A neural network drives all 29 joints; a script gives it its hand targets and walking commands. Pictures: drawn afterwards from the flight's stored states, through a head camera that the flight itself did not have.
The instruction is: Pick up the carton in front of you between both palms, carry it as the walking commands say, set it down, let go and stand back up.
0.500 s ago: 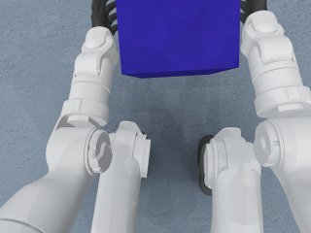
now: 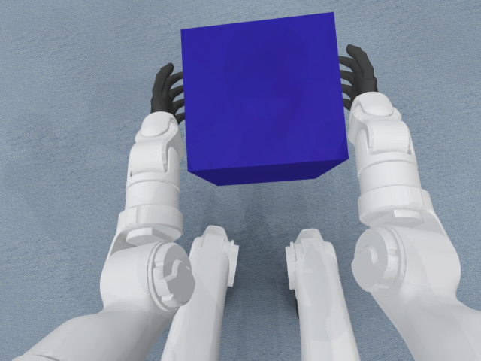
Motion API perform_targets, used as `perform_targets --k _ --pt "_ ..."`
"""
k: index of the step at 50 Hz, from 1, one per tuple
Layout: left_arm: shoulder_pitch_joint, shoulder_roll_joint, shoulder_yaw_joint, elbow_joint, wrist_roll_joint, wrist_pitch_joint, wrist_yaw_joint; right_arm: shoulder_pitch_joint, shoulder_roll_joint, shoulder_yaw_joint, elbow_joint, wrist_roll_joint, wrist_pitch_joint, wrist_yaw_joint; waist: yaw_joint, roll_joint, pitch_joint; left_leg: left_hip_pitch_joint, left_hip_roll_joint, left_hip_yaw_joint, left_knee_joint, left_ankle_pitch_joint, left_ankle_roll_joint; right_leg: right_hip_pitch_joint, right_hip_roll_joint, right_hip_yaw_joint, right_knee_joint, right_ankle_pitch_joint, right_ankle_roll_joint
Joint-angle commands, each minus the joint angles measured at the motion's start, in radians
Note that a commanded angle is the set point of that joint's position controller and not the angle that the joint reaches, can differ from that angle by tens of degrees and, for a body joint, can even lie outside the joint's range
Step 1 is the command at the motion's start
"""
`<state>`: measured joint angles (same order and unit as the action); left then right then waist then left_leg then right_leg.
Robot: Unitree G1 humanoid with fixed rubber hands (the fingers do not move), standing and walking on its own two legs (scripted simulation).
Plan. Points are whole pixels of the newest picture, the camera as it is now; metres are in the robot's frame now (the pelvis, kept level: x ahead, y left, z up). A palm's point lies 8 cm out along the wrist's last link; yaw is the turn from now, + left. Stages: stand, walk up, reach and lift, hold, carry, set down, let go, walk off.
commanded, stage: reach and lift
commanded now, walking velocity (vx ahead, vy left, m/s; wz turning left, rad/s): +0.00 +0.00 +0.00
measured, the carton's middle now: (262, 119) +0.50 +0.00 -0.14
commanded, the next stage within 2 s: none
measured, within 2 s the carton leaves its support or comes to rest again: neither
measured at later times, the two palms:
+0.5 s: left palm (109, 89) +0.45 +0.15 +0.10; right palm (423, 79) +0.45 -0.15 +0.09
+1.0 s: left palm out of the picture +0.40 +0.15 +0.24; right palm out of the picture +0.40 -0.15 +0.24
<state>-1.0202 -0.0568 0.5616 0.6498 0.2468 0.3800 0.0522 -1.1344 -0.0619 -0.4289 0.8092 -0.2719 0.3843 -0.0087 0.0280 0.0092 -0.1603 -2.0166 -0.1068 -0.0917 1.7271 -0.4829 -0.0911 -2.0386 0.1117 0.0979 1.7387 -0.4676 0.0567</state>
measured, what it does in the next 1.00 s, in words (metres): rises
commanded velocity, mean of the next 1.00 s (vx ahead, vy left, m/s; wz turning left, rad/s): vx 0.00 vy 0.00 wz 0.00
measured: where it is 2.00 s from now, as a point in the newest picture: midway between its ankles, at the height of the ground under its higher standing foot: (258, 296)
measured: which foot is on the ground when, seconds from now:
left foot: down 0.00-1.00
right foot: down 0.00-1.00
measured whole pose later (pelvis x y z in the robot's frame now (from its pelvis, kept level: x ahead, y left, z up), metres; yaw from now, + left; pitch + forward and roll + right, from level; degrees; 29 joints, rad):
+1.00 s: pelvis +0.10 +0.01 +0.25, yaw -2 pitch +11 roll +0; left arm -0.30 -0.15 0.28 0.47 0.20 0.44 0.04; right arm -0.32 0.13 -0.29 0.49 -0.21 0.43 -0.03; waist 0.02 0.01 -0.15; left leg -0.58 -0.06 -0.14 0.71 -0.32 -0.02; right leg -0.59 0.06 0.15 0.71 -0.31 0.02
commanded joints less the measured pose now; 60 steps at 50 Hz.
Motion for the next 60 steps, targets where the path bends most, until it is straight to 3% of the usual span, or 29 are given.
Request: perform_targets --k 1,7,8,12,16,17,18,19,20,21,23,25,26,29,30,31,32,33,35,36,37,39,41,42,44,49,55,57,60 --pt "-0.756 -1.032 -0.606 -0.044 -0.174 -0.011 -0.246 -0.521 1.179 0.452 -0.02 0.179 -0.017 0.238 -0.008 -0.023 -1.148 0.611 -0.069 0.199 -0.197 0.173 0.042 0.717 0.064 -0.171 -0.227 0.185 -0.025" --pt "-0.497 -1.106 -0.705 0.003 -0.248 0.016 -0.257 -0.562 1.176 0.67 -0.233 0.301 -0.008 0.237 0.034 -0.075 -1.18 0.747 -0.072 0.184 -0.27 0.264 0.04 0.847 0.071 -0.181 -0.279 0.25 0.003" --pt "-0.6 -1.105 -0.752 -0.128 -0.28 -0.004 -0.258 -0.439 1.202 0.626 -0.14 0.267 0.004 0.228 -0.028 -0.102 -1.184 0.75 -0.075 0.18 -0.271 0.237 0.043 0.896 0.074 -0.177 -0.31 0.226 -0.005" --pt "-0.505 -1.066 -0.785 -0.137 -0.261 -0.014 -0.25 -0.329 1.251 0.655 -0.18 0.274 -0.018 0.222 0.026 -0.076 -1.109 0.822 -0.075 0.168 -0.344 0.283 0.04 0.948 0.066 -0.132 -0.378 0.296 -0.01" --pt "-0.405 -1.078 -0.735 -0.046 -0.24 -0.026 -0.256 -0.238 1.232 0.632 -0.146 0.259 -0.034 0.206 0.0 -0.07 -0.93 0.846 -0.071 0.147 -0.412 0.226 0.05 0.95 0.058 -0.125 -0.455 0.23 -0.001" --pt "-0.388 -1.08 -0.731 -0.047 -0.232 -0.026 -0.263 -0.239 1.206 0.614 -0.151 0.249 -0.032 0.203 0.029 -0.044 -0.91 0.83 -0.076 0.162 -0.44 0.232 0.044 1.005 0.059 -0.099 -0.499 0.244 -0.017" --pt "-0.389 -1.064 -0.76 -0.052 -0.247 -0.027 -0.26 -0.255 1.234 0.615 -0.13 0.274 -0.034 0.202 -0.022 -0.062 -0.897 0.882 -0.064 0.141 -0.45 0.203 0.052 1.044 0.069 -0.113 -0.496 0.226 -0.009" --pt "-0.32 -1.075 -0.712 -0.014 -0.195 -0.029 -0.257 -0.209 1.223 0.608 -0.094 0.227 -0.03 0.207 0.05 -0.05 -0.847 0.845 -0.08 0.161 -0.474 0.17 0.048 1.039 0.058 -0.103 -0.528 0.175 -0.011" --pt "-0.354 -1.104 -0.704 -0.004 -0.222 -0.035 -0.256 -0.223 1.224 0.601 -0.148 0.218 -0.044 0.209 -0.016 -0.072 -0.841 0.898 -0.074 0.138 -0.501 0.161 0.062 0.985 0.063 -0.123 -0.524 0.167 -0.01" --pt "-0.32 -1.064 -0.703 -0.007 -0.203 -0.036 -0.254 -0.219 1.248 0.603 -0.086 0.231 -0.038 0.204 0.035 -0.096 -0.81 0.928 -0.069 0.129 -0.514 0.179 0.061 1.052 0.058 -0.096 -0.561 0.165 -0.016" --pt "-0.292 -1.119 -0.715 0.001 -0.199 -0.04 -0.263 -0.167 1.239 0.578 -0.128 0.218 -0.049 0.193 0.022 -0.032 -0.802 0.971 -0.073 0.142 -0.56 0.205 0.064 1.126 0.054 -0.084 -0.594 0.224 -0.013" --pt "-0.242 -1.102 -0.704 0.0 -0.182 -0.035 -0.266 -0.081 1.278 0.596 -0.105 0.208 -0.043 0.197 -0.007 -0.078 -0.78 1.052 -0.07 0.113 -0.609 0.193 0.063 1.117 0.06 -0.11 -0.635 0.202 -0.009" --pt "-0.236 -1.107 -0.721 -0.039 -0.182 -0.038 -0.271 -0.098 1.249 0.579 -0.129 0.199 -0.049 0.202 0.021 -0.033 -0.755 1.048 -0.065 0.108 -0.614 0.223 0.06 1.121 0.046 -0.08 -0.646 0.203 -0.027" --pt "-0.14 -1.141 -0.759 -0.022 -0.198 -0.032 -0.268 -0.065 1.204 0.616 -0.179 0.21 -0.056 0.205 0.005 0.011 -0.737 1.114 -0.061 0.104 -0.679 0.302 0.051 1.221 0.044 -0.069 -0.701 0.293 -0.033" --pt "-0.12 -1.159 -0.765 -0.03 -0.212 -0.036 -0.268 0.008 1.27 0.643 -0.203 0.204 -0.056 0.209 -0.052 -0.05 -0.764 1.178 -0.053 0.074 -0.678 0.308 0.057 1.24 0.052 -0.084 -0.717 0.29 -0.031" --pt "-0.108 -1.151 -0.777 -0.039 -0.204 -0.038 -0.264 -0.01 1.228 0.647 -0.204 0.231 -0.058 0.214 0.037 0.012 -0.718 1.225 -0.046 0.076 -0.739 0.348 0.055 1.228 0.042 -0.072 -0.723 0.317 -0.037" --pt "-0.074 -1.132 -0.78 -0.034 -0.193 -0.03 -0.257 0.081 1.231 0.634 -0.185 0.187 -0.045 0.218 -0.033 -0.019 -0.712 1.28 -0.043 0.063 -0.752 0.351 0.054 1.249 0.042 -0.074 -0.761 0.312 -0.038" --pt "-0.026 -1.132 -0.772 -0.023 -0.179 -0.03 -0.254 0.081 1.238 0.646 -0.142 0.213 -0.044 0.223 0.023 -0.009 -0.679 1.29 -0.048 0.071 -0.766 0.352 0.055 1.275 0.038 -0.06 -0.798 0.303 -0.037" --pt "-0.083 -1.137 -0.8 -0.061 -0.205 -0.049 -0.253 0.059 1.194 0.651 -0.198 0.199 -0.066 0.209 -0.038 -0.011 -0.63 1.291 -0.04 0.064 -0.794 0.362 0.059 1.362 0.031 -0.043 -0.831 0.354 -0.042" --pt "-0.005 -1.18 -0.812 -0.062 -0.201 -0.046 -0.248 0.117 1.237 0.669 -0.223 0.222 -0.068 0.211 -0.029 -0.011 -0.672 1.402 -0.037 0.043 -0.825 0.373 0.067 1.371 0.037 -0.049 -0.848 0.337 -0.036" --pt "-0.004 -1.113 -0.798 -0.088 -0.187 -0.052 -0.246 0.1 1.241 0.679 -0.211 0.237 -0.059 0.218 0.05 -0.01 -0.627 1.385 -0.036 0.061 -0.863 0.364 0.071 1.335 0.039 -0.055 -0.858 0.312 -0.03" --pt "-0.005 -1.119 -0.828 -0.112 -0.216 -0.049 -0.245 0.139 1.221 0.684 -0.238 0.232 -0.059 0.209 -0.028 -0.044 -0.627 1.457 -0.03 0.04 -0.875 0.415 0.071 1.459 0.032 -0.047 -0.908 0.363 -0.039" --pt "0.098 -1.097 -0.815 -0.113 -0.183 -0.034 -0.252 0.192 1.24 0.709 -0.235 0.236 -0.039 0.209 0.061 -0.012 -0.564 1.459 -0.037 0.055 -0.954 0.43 0.064 1.518 0.024 -0.02 -0.968 0.408 -0.036" --pt "0.106 -1.125 -0.849 -0.103 -0.188 -0.026 -0.253 0.215 1.261 0.728 -0.242 0.218 -0.038 0.208 -0.026 -0.044 -0.564 1.532 -0.031 0.036 -0.954 0.436 0.072 1.538 0.022 -0.029 -0.987 0.411 -0.027" --pt "0.157 -1.099 -0.869 -0.132 -0.197 -0.002 -0.253 0.221 1.243 0.728 -0.284 0.252 -0.021 0.215 0.027 -0.022 -0.496 1.575 -0.027 0.044 -1.007 0.466 0.071 1.581 0.018 -0.022 -1.024 0.427 -0.023" --pt "0.198 -1.127 -0.909 -0.189 -0.22 0.059 -0.264 0.321 1.222 0.739 -0.324 0.217 0.041 0.235 -0.031 -0.015 -0.419 1.748 -0.002 0.018 -1.127 0.541 0.064 1.69 0.018 -0.03 -1.14 0.492 -0.037" --pt "0.295 -1.098 -0.953 -0.284 -0.221 0.136 -0.275 0.437 1.228 0.784 -0.393 0.255 0.127 0.245 -0.016 0.005 -0.289 1.879 -0.005 0.025 -1.259 0.567 0.06 1.819 -0.002 -0.025 -1.275 0.537 -0.027" --pt "0.279 -1.115 -0.914 -0.274 -0.214 0.168 -0.282 0.374 1.208 0.777 -0.407 0.254 0.164 0.246 0.028 -0.002 -0.207 1.858 0.002 0.023 -1.29 0.504 0.068 1.863 -0.002 -0.03 -1.308 0.441 -0.034" --pt "0.31 -1.083 -0.873 -0.284 -0.193 0.211 -0.289 0.399 1.176 0.731 -0.45 0.221 0.197 0.252 -0.016 -0.01 -0.122 1.922 0.001 0.037 -1.323 0.424 0.061 1.831 -0.007 -0.027 -1.358 0.352 -0.031"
